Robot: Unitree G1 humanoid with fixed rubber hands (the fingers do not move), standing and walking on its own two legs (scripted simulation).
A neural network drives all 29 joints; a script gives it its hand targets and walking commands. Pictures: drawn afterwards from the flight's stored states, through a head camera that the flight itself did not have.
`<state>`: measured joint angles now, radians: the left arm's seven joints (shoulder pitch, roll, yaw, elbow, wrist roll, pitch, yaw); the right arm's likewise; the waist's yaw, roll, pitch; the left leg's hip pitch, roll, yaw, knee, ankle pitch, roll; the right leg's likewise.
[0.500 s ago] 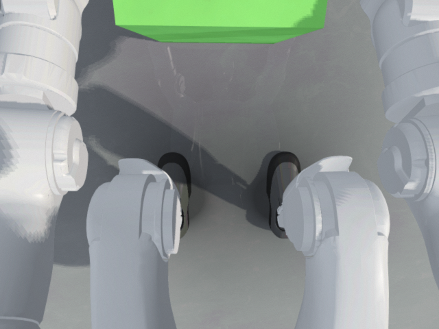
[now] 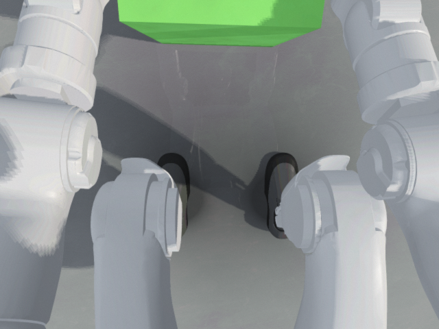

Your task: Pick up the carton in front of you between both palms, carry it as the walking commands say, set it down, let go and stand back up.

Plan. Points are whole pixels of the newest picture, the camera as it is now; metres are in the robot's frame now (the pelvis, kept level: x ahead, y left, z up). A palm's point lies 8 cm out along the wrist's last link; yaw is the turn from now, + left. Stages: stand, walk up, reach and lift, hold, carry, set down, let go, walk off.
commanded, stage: reach and lift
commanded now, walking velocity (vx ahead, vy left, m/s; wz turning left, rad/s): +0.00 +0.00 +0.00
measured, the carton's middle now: out of the picture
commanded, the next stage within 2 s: none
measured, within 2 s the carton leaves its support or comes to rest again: leaves its support in 0.32 s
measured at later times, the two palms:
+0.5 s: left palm out of the picture +0.54 +0.17 -0.10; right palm out of the picture +0.55 -0.13 -0.09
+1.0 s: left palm out of the picture +0.50 +0.17 +0.08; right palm out of the picture +0.50 -0.13 +0.08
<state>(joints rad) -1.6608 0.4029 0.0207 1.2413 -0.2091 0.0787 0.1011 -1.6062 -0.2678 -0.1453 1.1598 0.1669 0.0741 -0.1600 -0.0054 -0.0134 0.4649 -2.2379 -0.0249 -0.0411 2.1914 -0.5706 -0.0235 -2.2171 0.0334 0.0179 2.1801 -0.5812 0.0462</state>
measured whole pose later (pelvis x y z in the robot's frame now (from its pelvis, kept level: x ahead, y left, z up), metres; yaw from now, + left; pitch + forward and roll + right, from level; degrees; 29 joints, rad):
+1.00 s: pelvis +0.00 -0.01 +0.13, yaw +2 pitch +43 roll -1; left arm -1.09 0.03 0.45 0.67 0.23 0.43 0.03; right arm -1.05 0.03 -0.49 0.60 -0.21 0.44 -0.05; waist 0.00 -0.01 -0.14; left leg -1.99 -0.05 -0.06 1.70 -0.46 -0.04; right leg -1.97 0.06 0.06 1.71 -0.48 0.05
